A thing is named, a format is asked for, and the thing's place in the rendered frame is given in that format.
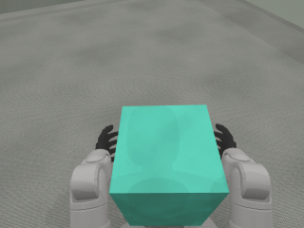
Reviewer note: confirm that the right robot thigh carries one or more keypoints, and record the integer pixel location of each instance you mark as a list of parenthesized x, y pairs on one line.
[(207, 224)]

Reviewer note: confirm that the robot right forearm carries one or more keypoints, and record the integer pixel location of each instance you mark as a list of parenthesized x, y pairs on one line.
[(250, 190)]

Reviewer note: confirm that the robot left forearm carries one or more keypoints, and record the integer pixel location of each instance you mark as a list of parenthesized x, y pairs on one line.
[(88, 191)]

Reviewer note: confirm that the right robot hand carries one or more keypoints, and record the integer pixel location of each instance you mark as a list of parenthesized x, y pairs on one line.
[(227, 140)]

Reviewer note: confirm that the carton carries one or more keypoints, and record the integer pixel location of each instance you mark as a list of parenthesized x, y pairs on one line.
[(167, 169)]

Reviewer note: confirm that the left robot hand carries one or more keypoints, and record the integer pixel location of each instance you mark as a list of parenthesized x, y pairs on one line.
[(103, 140)]

